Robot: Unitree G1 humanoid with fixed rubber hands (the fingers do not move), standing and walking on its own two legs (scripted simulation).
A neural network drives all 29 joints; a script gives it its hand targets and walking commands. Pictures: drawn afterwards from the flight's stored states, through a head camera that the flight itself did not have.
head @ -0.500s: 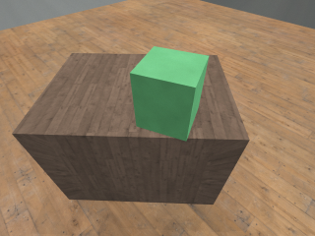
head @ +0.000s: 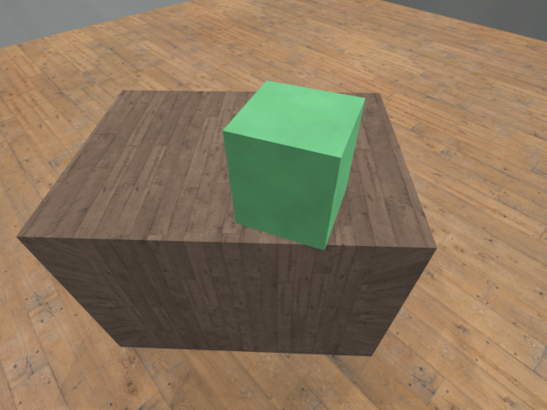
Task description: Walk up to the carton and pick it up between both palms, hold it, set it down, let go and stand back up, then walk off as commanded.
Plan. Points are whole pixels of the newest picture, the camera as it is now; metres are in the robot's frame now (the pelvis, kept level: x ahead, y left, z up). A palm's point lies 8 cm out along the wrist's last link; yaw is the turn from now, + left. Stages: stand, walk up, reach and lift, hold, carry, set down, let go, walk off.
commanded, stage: walk up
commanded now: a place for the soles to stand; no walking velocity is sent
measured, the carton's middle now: (295, 165) +0.60 +0.00 +0.02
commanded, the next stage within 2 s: none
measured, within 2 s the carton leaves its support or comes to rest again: neither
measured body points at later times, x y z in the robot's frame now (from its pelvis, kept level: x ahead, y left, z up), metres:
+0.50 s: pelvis +0.03 +0.03 -0.01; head +0.04 +0.07 +0.44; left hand +0.08 +0.34 -0.15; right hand +0.09 -0.28 -0.10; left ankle +0.02 +0.14 -0.74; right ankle +0.01 -0.12 -0.70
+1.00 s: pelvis +0.16 -0.02 -0.01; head +0.17 -0.03 +0.44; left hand +0.22 +0.29 -0.12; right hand +0.21 -0.32 -0.13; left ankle +0.08 +0.11 -0.68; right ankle +0.21 -0.10 -0.74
